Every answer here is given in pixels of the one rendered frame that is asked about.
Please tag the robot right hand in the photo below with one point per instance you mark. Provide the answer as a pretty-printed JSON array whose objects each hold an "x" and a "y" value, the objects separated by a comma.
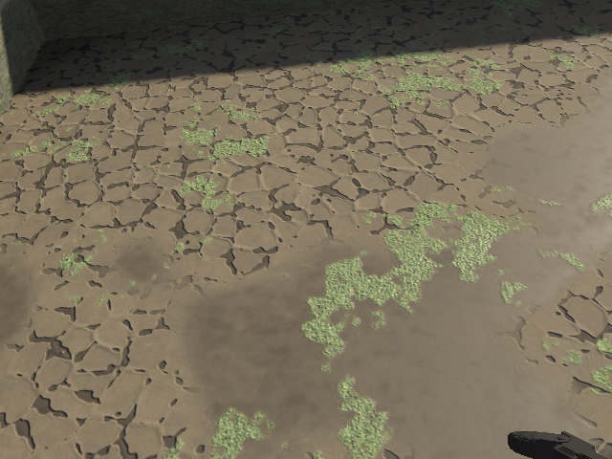
[{"x": 544, "y": 445}]

